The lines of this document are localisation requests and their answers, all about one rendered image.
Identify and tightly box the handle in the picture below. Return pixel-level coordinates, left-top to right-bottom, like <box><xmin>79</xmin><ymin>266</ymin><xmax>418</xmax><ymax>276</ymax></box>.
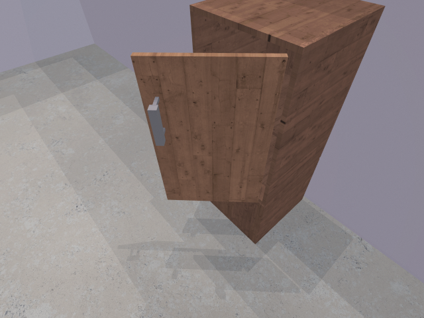
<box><xmin>147</xmin><ymin>97</ymin><xmax>166</xmax><ymax>146</ymax></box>

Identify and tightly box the cupboard door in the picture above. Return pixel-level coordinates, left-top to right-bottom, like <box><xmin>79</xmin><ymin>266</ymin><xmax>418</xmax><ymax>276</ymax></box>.
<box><xmin>131</xmin><ymin>52</ymin><xmax>288</xmax><ymax>203</ymax></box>

